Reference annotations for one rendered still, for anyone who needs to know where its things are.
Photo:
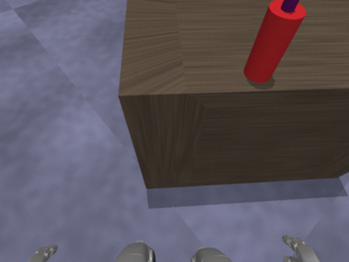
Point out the bottle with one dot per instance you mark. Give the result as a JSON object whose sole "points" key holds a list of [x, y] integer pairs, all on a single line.
{"points": [[280, 23]]}

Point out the right robot hand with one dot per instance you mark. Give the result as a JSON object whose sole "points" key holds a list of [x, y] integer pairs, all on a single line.
{"points": [[304, 253]]}

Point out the left robot hand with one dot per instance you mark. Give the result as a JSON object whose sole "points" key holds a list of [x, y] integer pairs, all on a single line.
{"points": [[43, 254]]}

